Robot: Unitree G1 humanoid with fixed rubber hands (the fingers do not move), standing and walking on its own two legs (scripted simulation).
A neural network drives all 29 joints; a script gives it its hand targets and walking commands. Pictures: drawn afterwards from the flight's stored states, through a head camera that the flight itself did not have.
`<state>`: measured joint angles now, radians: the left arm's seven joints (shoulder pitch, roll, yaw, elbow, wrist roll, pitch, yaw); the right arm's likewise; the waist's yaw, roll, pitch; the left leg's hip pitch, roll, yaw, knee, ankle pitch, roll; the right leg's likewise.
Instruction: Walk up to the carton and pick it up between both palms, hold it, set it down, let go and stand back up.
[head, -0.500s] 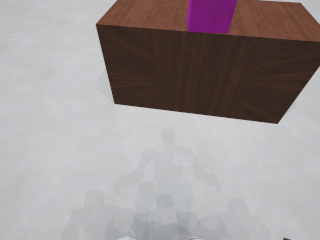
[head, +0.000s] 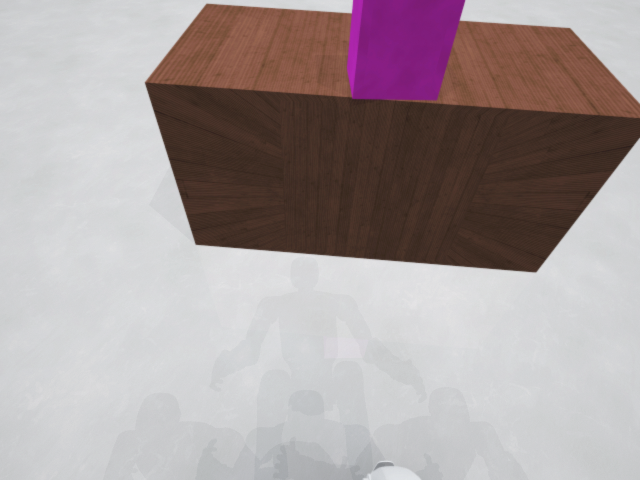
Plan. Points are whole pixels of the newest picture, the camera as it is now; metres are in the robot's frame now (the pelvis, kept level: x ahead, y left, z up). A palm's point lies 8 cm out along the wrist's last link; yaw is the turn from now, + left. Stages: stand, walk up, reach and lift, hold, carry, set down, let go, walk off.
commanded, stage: walk up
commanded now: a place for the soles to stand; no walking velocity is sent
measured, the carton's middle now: (398, 35) +1.16 -0.21 +0.07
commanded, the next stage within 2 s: none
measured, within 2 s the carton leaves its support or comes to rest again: neither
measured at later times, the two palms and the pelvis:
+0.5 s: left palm (127, 422) +0.25 +0.29 -0.14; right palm (583, 467) +0.17 -0.34 -0.10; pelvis +0.14 +0.00 -0.03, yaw -3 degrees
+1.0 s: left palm (199, 331) +0.39 +0.21 -0.12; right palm (594, 387) +0.28 -0.42 -0.12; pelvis +0.27 -0.09 -0.02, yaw -6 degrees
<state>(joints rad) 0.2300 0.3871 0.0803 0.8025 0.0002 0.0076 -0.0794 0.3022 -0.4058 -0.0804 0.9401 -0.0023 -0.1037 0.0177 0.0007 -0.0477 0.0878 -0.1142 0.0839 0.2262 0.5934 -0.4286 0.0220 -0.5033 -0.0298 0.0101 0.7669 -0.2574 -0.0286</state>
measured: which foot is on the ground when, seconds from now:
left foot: down 0.00-0.08, up 0.10-0.40, down 0.42-0.94, up 0.96-1.00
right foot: up 0.00-0.06, down 0.08-0.42, up 0.44-0.90, down 0.92-1.00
